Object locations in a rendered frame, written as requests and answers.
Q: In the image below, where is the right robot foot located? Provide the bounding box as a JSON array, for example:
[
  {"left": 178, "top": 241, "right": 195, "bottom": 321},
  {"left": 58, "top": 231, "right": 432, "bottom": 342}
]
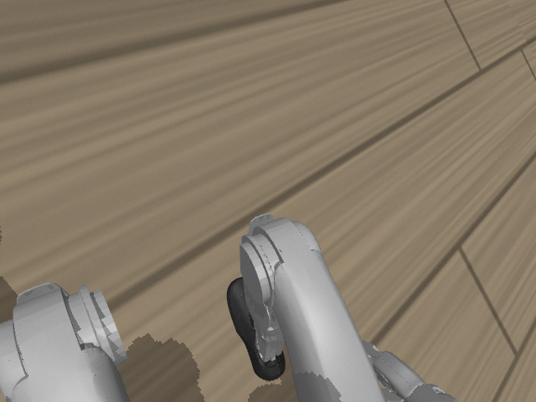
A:
[{"left": 227, "top": 277, "right": 286, "bottom": 380}]

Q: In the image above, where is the right robot hand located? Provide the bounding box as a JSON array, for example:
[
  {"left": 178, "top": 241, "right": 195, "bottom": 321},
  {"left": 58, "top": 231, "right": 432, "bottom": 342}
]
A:
[{"left": 362, "top": 340, "right": 426, "bottom": 402}]

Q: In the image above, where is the right robot arm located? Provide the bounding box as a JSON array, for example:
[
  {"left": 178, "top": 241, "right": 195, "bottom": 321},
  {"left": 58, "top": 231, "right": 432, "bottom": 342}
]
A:
[{"left": 409, "top": 384, "right": 458, "bottom": 402}]

